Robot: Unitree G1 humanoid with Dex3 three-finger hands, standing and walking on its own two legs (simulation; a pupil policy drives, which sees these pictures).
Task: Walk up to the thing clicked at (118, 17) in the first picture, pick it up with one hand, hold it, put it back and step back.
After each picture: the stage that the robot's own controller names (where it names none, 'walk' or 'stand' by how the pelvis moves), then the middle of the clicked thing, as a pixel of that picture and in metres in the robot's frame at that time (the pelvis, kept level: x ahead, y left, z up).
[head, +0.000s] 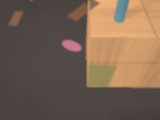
stand; (122, 2) +0.91 -0.23 -0.04
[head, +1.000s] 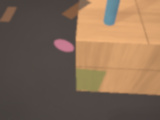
sink last; (112, 3) +0.83 -0.12 -0.01
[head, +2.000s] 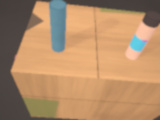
rise first; (58, 28) +0.61 +0.13 -0.01
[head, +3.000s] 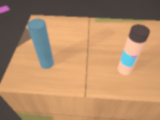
stand; (42, 46) +0.54 +0.20 -0.02
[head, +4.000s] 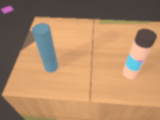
stand; (47, 50) +0.52 +0.18 -0.04
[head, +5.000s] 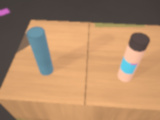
stand; (41, 53) +0.51 +0.20 -0.04
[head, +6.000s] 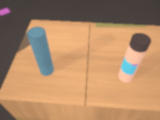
stand; (42, 54) +0.51 +0.20 -0.04
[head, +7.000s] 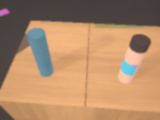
stand; (42, 55) +0.50 +0.20 -0.04
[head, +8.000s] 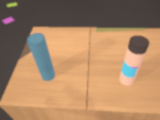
rise first; (42, 59) +0.49 +0.22 -0.04
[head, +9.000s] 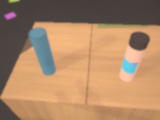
go down; (44, 54) +0.51 +0.22 -0.04
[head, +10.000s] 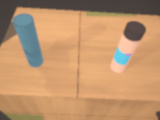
go down; (30, 44) +0.52 +0.21 -0.02
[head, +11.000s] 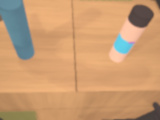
go down; (19, 32) +0.51 +0.20 +0.03
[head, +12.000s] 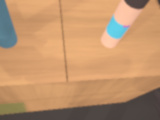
close in; out of the picture +0.51 +0.22 +0.05
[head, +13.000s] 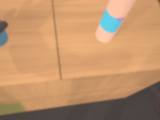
close; out of the picture +0.52 +0.23 +0.07
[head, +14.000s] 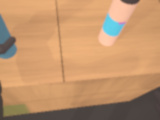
lift; out of the picture +0.48 +0.22 +0.06
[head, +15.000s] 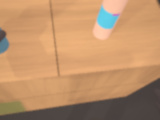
lift; out of the picture +0.50 +0.23 +0.07
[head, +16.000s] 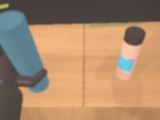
hold; (26, 59) +0.32 +0.16 +0.18
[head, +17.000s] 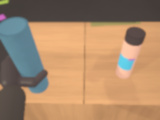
hold; (28, 61) +0.33 +0.17 +0.14
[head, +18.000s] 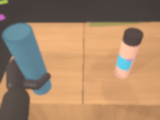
crouch; (32, 65) +0.34 +0.17 +0.12
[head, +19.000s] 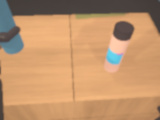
crouch; out of the picture +0.47 +0.23 +0.18
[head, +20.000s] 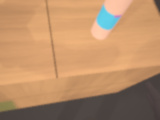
lower; out of the picture +0.53 +0.25 +0.07
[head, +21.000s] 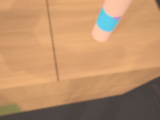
lower; out of the picture +0.52 +0.24 +0.07
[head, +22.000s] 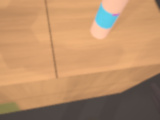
lower; out of the picture +0.52 +0.24 +0.07
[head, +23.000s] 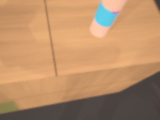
lower; out of the picture +0.53 +0.24 +0.08
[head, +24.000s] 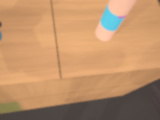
open; out of the picture +0.52 +0.24 +0.07
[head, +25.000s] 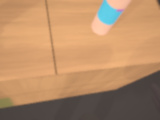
rise; out of the picture +0.52 +0.24 +0.08
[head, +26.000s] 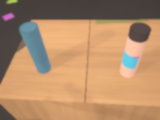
sink last; (37, 50) +0.51 +0.23 +0.01
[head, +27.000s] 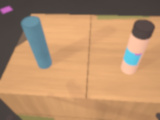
stand; (38, 45) +0.52 +0.23 +0.01
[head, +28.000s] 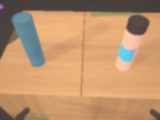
stand; (31, 43) +0.52 +0.24 +0.02
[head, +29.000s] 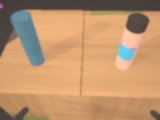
stand; (30, 42) +0.52 +0.24 +0.03
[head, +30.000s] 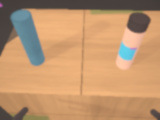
stand; (30, 41) +0.52 +0.24 +0.03
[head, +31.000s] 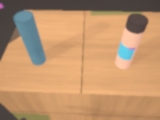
stand; (32, 41) +0.53 +0.23 +0.02
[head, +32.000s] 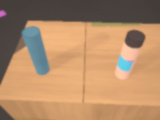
walk; (37, 53) +0.51 +0.22 -0.04
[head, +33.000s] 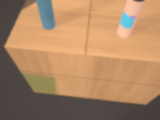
walk; (44, 6) +0.71 +0.19 -0.01
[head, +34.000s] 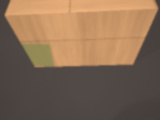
walk; out of the picture +1.00 +0.34 -0.01
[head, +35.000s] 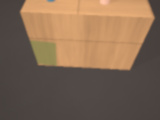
stand; out of the picture +1.13 +0.27 -0.03
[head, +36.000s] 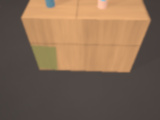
stand; out of the picture +1.15 +0.26 -0.04
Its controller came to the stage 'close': yes
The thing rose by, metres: 0.20
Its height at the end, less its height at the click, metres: +0.00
